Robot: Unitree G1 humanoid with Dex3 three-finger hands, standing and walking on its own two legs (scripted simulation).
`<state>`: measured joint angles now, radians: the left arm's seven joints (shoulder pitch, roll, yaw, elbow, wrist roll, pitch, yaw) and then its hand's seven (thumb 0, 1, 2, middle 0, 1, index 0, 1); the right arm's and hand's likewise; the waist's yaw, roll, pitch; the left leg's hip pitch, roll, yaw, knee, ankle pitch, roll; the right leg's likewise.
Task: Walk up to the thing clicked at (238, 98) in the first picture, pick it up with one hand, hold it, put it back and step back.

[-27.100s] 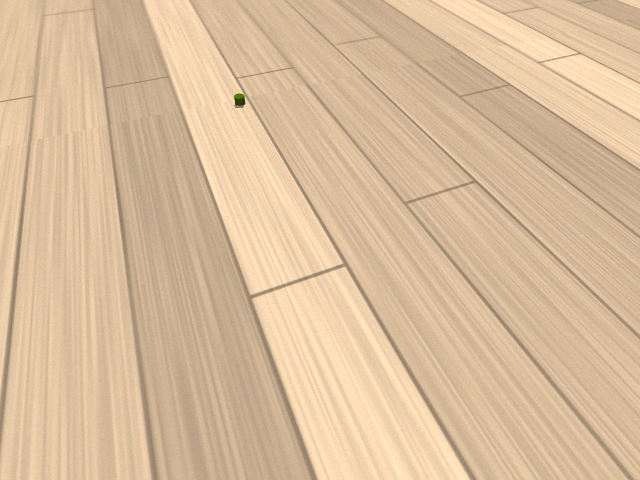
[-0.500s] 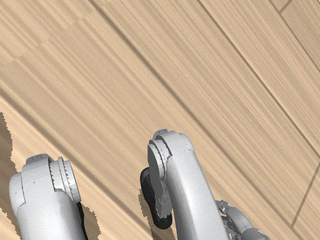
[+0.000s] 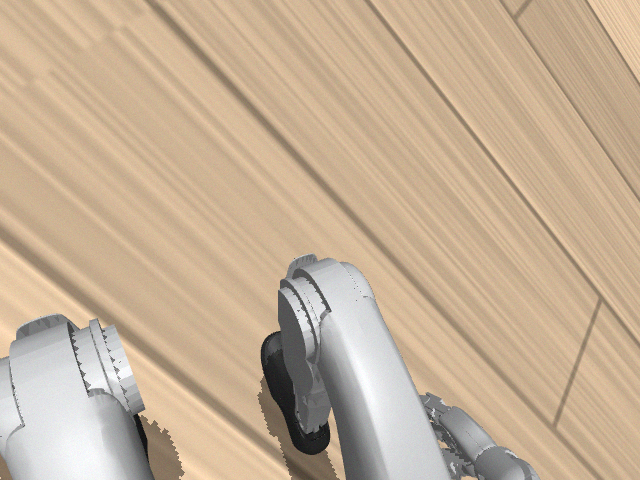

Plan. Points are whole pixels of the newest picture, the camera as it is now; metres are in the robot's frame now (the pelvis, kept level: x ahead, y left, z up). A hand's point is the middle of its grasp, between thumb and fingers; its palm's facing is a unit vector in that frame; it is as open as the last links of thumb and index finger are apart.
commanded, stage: rest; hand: left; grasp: from above
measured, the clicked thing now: out of the picture +0.43 +0.38 -0.26
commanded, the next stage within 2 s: open in 0.76 s
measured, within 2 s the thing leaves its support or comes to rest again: rests again in 0.30 s
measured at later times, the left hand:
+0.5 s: hand out of the picture +0.42 +0.36 -0.24, palm faces -0.42 -0.17 -0.89, open 6.1 cm
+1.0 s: hand out of the picture +0.41 +0.36 -0.25, palm faces -0.43 -0.18 -0.89, open 6.9 cm
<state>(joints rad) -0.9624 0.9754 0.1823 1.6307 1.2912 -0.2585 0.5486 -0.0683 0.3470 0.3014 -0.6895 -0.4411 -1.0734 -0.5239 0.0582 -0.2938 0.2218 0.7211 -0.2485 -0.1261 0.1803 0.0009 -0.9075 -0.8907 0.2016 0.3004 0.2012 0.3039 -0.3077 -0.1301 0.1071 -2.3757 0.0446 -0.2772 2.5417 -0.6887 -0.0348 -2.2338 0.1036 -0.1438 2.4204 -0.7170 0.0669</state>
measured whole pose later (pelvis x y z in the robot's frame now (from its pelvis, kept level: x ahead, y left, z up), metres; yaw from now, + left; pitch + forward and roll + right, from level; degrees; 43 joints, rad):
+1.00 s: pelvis -0.01 +0.00 +0.00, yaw -2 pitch +25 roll -14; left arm -0.97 1.06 0.17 1.70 1.26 -0.27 0.60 -0.06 0.33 0.31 -0.70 -0.43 -0.96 -0.47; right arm 0.04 -0.33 0.31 0.68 -0.28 -0.20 0.22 0.00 -0.91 -0.89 0.20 0.30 0.20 0.30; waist -0.34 -0.17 0.17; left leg -2.36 0.05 -0.31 2.57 -0.69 -0.03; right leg -2.21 0.12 -0.17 2.41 -0.70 0.08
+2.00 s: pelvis -0.01 +0.00 +0.00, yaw -2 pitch +26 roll -14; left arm -0.93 1.03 0.19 1.55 1.27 -0.27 0.58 0.00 -0.47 0.94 -0.10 -1.00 -0.10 -0.98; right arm 0.06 -0.33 0.30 0.68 -0.28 -0.20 0.23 0.00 -0.90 -0.89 0.20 0.30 0.20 0.30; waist -0.32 -0.16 0.15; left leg -2.35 0.04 -0.32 2.56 -0.68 -0.04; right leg -2.20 0.11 -0.18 2.40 -0.70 0.07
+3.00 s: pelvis -0.01 +0.00 +0.06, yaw +5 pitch +34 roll -9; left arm -0.85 0.78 0.09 1.16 1.12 -0.13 0.22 0.00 -0.31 0.89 -0.18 -0.81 -0.17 -0.80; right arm 0.17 -0.24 0.09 0.67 -0.10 0.01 0.13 0.00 -0.90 -0.89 0.20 0.30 0.20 0.30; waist -0.20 0.02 -0.08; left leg -2.29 0.04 -0.17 2.31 -0.63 -0.01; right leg -2.16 0.05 -0.08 2.25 -0.70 0.05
